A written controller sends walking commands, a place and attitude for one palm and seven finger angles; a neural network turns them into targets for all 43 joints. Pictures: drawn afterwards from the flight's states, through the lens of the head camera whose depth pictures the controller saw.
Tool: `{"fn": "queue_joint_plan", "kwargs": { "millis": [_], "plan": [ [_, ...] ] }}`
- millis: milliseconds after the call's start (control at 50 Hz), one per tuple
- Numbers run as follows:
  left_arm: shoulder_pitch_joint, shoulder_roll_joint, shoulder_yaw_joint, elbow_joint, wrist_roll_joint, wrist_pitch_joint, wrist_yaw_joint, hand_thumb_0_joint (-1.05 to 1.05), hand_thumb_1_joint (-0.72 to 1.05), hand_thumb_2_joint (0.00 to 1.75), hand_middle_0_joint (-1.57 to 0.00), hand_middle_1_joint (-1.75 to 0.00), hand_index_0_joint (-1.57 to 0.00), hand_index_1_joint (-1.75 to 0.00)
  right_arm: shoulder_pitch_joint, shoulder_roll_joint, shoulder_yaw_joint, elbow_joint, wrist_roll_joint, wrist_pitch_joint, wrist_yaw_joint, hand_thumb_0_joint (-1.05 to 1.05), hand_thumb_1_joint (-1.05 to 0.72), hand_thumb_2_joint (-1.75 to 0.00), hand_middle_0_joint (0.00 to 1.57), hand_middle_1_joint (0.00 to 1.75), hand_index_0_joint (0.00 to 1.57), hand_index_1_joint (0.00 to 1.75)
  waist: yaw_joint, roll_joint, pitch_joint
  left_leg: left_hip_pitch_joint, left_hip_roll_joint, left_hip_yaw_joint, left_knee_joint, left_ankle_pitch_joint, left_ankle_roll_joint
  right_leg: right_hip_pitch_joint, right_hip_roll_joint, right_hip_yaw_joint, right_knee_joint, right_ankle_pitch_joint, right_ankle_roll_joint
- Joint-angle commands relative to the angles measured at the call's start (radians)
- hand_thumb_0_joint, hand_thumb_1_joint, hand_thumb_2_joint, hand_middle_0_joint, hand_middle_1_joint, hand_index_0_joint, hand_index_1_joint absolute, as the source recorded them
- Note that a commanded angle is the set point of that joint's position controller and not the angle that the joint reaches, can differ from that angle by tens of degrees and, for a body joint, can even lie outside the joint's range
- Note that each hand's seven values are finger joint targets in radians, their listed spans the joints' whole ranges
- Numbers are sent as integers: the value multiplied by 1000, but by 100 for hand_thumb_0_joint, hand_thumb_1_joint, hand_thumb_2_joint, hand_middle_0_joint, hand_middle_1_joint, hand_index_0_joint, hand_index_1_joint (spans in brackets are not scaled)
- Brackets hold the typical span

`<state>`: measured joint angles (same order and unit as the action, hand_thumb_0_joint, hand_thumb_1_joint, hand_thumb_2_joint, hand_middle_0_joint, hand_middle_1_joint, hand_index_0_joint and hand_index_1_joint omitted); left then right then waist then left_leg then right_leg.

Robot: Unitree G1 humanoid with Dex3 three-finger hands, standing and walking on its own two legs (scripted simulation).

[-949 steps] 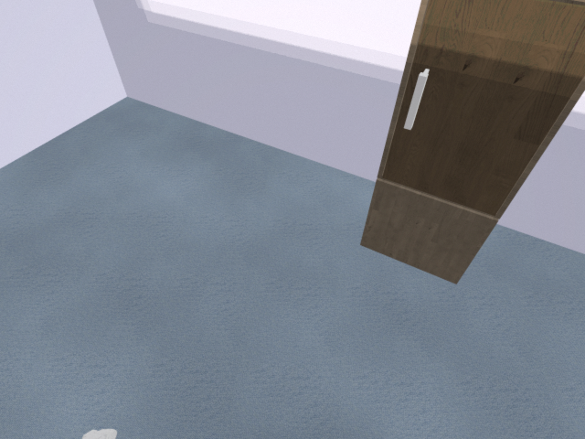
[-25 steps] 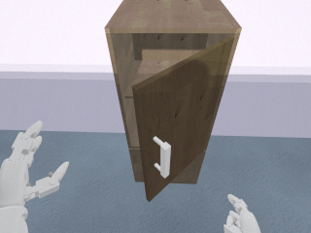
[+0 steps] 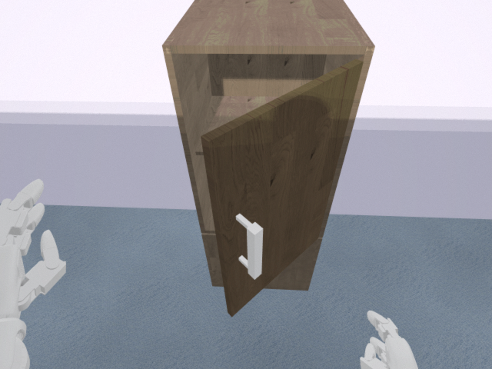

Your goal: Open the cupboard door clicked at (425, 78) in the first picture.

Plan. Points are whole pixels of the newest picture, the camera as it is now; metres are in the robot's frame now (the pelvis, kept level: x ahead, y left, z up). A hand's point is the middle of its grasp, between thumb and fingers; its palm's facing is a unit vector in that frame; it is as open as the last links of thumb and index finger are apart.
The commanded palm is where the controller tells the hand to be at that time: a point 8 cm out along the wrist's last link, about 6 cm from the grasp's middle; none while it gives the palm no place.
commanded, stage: step back with the hand held close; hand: left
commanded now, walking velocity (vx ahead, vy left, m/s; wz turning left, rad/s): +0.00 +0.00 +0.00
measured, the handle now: (248, 247) +0.36 +0.05 -0.03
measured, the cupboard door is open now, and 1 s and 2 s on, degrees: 46 46 46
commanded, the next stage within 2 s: stop stepping back and stand still in 1.46 s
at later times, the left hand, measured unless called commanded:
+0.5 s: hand (49, 280) +0.17 +0.27 +0.14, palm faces +0.35 -0.79 -0.51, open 7.4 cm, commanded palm +0.11 +0.31 +0.17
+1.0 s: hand out of the picture +0.06 +0.30 +0.15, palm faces +0.50 -0.74 -0.44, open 7.4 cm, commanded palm +0.00 +0.33 +0.17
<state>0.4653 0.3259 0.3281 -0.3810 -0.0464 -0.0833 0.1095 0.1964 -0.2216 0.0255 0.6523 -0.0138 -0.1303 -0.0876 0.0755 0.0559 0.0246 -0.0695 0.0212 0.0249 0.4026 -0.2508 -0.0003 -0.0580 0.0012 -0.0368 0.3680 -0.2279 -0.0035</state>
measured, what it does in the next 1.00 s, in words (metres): shifts its weight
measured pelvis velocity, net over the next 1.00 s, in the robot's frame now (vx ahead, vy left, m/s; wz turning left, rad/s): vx -0.12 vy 0.03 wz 0.07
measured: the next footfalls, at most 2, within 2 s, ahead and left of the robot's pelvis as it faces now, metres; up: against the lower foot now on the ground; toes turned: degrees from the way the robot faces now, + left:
right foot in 1.32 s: -0.26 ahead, -0.11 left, +0.00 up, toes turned +2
left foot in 1.44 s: -0.05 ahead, +0.09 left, +0.00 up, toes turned +0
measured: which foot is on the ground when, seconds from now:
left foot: down 0.00-1.00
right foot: down 0.00-1.00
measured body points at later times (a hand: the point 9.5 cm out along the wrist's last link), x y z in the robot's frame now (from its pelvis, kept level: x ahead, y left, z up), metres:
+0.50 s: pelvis -0.04 +0.01 +0.00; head -0.02 +0.01 +0.45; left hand +0.14 +0.31 +0.17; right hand +0.15 -0.24 -0.08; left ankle -0.01 +0.12 -0.74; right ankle -0.01 -0.12 -0.74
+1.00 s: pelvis -0.12 +0.03 -0.02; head -0.10 +0.05 +0.43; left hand +0.03 +0.34 +0.17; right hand +0.07 -0.20 -0.10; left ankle -0.02 +0.12 -0.74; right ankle -0.03 -0.11 -0.74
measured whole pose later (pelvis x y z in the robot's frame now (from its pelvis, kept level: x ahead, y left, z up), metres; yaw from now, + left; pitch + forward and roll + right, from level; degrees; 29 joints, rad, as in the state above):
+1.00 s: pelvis -0.12 +0.03 -0.02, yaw +4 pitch -1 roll -2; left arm 0.52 0.38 0.43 -0.54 -0.01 -0.23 0.15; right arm 0.19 -0.22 0.01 0.61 -0.01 -0.11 -0.07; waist 0.03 0.00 0.07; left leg -0.45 -0.01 0.00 0.66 -0.29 0.02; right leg -0.36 0.02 0.03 0.55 -0.17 0.03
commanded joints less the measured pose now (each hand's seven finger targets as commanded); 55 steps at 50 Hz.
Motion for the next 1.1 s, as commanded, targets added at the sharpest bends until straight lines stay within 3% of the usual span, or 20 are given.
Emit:
{"fn": "queue_joint_plan", "kwargs": {
  "millis": [0,80,100,120,180,200,280,420,520,660,740,780,840,900,940,960,1000,1040,1060,1080],
  "plan": [
    [-99,193,125,-201,-1,-72,23,0,90,90,-20,-30,-20,-30,-145,-102,-42,-160,2,-61,-11,0,-90,-90,20,30,20,30,-5,18,-46,-4,-15,4,-61,190,19,-21,4,2,-77,149,-6],
    [-86,183,119,-188,-5,-73,18,0,90,90,-20,-30,-20,-30,-145,-99,-45,-157,2,-59,-8,0,-90,-90,20,30,20,30,-6,-20,-47,5,-13,11,-58,193,23,-26,4,5,-82,156,0],
    [-165,206,124,-234,-2,-79,21,0,90,90,-20,-30,-20,-30,-152,-103,-43,-157,3,-62,-10,0,-90,-90,20,30,20,30,-9,9,-64,9,-17,7,-59,196,22,-14,4,7,-84,157,-4],
    [-217,311,231,-263,7,-110,28,0,90,90,-20,-30,-20,-30,-138,-131,-46,-192,13,-38,-9,0,-90,-90,20,30,20,30,-55,-23,23,-80,1,-13,-15,133,33,-133,-40,81,-131,190,0],
    [-25,216,162,-184,8,-115,13,0,90,90,-20,-30,-20,-30,-133,-122,-54,-191,4,5,-2,0,-90,-90,20,30,20,30,-60,-73,-50,-74,-2,-10,27,175,31,-125,-74,73,-106,266,-5],
    [-14,218,163,-212,8,-121,14,0,90,90,-20,-30,-20,-30,-137,-127,-58,-198,5,12,-4,0,-90,-90,20,30,20,30,-59,-17,-85,-70,2,-8,28,234,30,-98,-75,59,-75,341,-7],
    [50,238,182,-256,3,-120,24,0,90,90,-20,-30,-20,-30,-126,-127,-68,-225,13,43,-5,0,-90,-90,20,30,20,30,-63,-27,-189,-55,19,-3,32,378,23,-52,-62,38,-8,459,6],
    [86,269,215,-286,-2,-120,43,0,90,90,-20,-30,-20,-30,-132,-124,-76,-251,22,71,-15,0,-90,-90,20,30,20,30,-61,-30,-186,-128,28,-18,22,354,20,-53,-53,34,26,408,10],
    [83,275,221,-305,6,-136,51,0,90,90,-20,-30,-20,-30,-128,-131,-75,-257,21,63,-15,0,-90,-90,20,30,20,30,-62,11,-138,-250,40,-48,-33,162,36,-54,-30,36,36,218,17],
    [46,257,223,-315,34,-171,58,0,90,90,-20,-30,-20,-30,-105,-154,-75,-267,20,31,-11,0,-90,-90,20,30,20,30,-69,46,-55,-551,71,-107,-109,-324,79,19,-3,61,96,-29,21],
    [30,254,240,-337,54,-189,60,0,90,90,-20,-30,-20,-30,-104,-155,-77,-266,15,0,-10,0,-90,-90,20,30,20,30,-62,138,-71,-701,134,-181,-184,-470,114,130,52,44,280,31,30],
    [34,260,258,-346,59,-199,58,0,90,90,-20,-30,-20,-30,-99,-151,-80,-263,14,-17,-6,0,-90,-90,20,30,20,30,-61,135,-84,-734,145,-198,-160,-480,129,156,64,66,334,98,27],
    [39,261,258,-350,45,-208,54,0,90,90,-20,-30,-20,-30,-76,-139,-82,-248,13,-33,-1,0,-90,-90,20,30,20,30,-74,-13,-91,-602,63,-116,1,-383,88,-2,4,166,186,69,-1],
    [-14,269,226,-368,26,-203,58,0,90,90,-20,-30,-20,-30,-65,-134,-85,-205,7,-35,5,0,-90,-90,20,30,20,30,-88,-117,-72,-309,-33,-34,214,-211,18,-344,-110,285,-53,-107,-61],
    [-35,270,208,-353,22,-203,68,0,90,90,-20,-30,-20,-30,-64,-117,-79,-182,9,-30,2,0,-90,-90,20,30,20,30,-97,-148,-78,-180,-46,-24,258,-138,2,-461,-132,243,-85,-130,-64],
    [-38,274,208,-354,21,-203,70,0,90,90,-20,-30,-20,-30,-68,-121,-79,-181,11,-26,0,0,-90,-90,20,30,20,30,-98,-116,-76,-175,-40,-35,225,-141,5,-471,-113,212,-71,-140,-52],
    [-27,294,234,-354,22,-208,71,0,90,90,-20,-30,-20,-30,-97,-131,-80,-189,11,-24,-13,0,-90,-90,20,30,20,30,-92,-5,-60,-281,27,-121,41,-226,29,-390,-27,134,24,-163,-9],
    [-4,273,265,-372,36,-219,63,0,90,90,-20,-30,-20,-30,-124,-153,-83,-217,11,-37,-17,0,-90,-90,20,30,20,30,-69,246,-110,-635,233,-347,-288,-549,118,-20,114,36,445,-80,38],
    [-9,281,279,-388,37,-220,58,0,90,90,-20,-30,-20,-30,-119,-134,-90,-217,1,-43,-14,0,-90,-90,20,30,20,30,-63,249,-140,-662,300,-407,-335,-521,159,16,127,50,624,-120,33],
    [-17,294,291,-392,33,-218,55,0,90,90,-20,-30,-20,-30,-111,-121,-98,-209,-5,-51,-5,0,-90,-90,20,30,20,30,-66,158,-143,-594,313,-396,-301,-422,175,-53,123,79,702,-185,25]
  ]
}}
